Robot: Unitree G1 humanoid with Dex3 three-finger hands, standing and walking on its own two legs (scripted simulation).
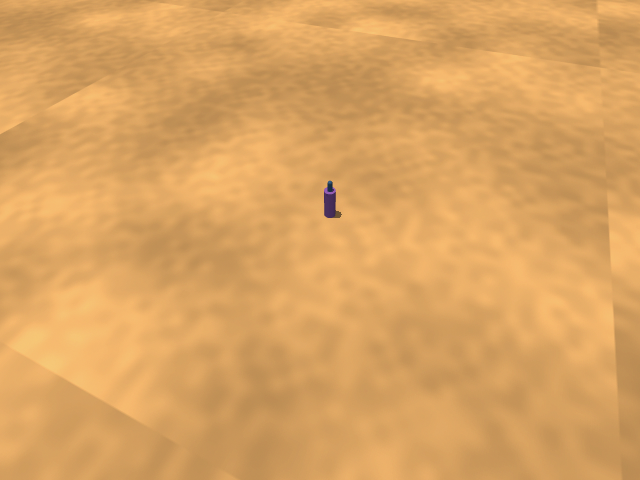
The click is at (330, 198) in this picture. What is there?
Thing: necked bottle
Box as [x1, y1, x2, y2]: [324, 181, 335, 217]
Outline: 328,181 327,186 324,189 324,214 327,217 332,217 334,215 335,189 331,186 331,181
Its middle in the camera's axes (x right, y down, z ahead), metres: +0.06 -0.17 +1.74
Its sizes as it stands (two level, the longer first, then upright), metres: 0.052 0.052 0.197
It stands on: the floor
